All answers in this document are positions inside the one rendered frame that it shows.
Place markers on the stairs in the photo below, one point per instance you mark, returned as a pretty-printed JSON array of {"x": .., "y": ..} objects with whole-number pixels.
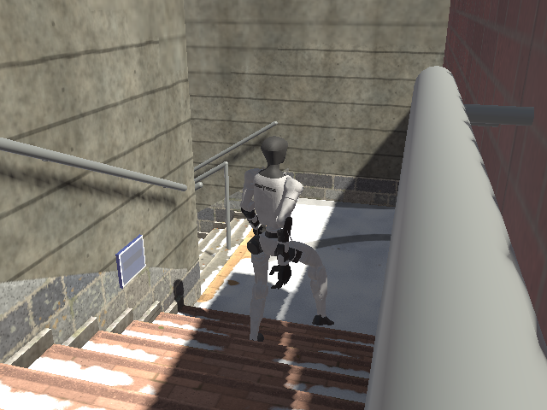
[
  {"x": 213, "y": 252},
  {"x": 198, "y": 359}
]

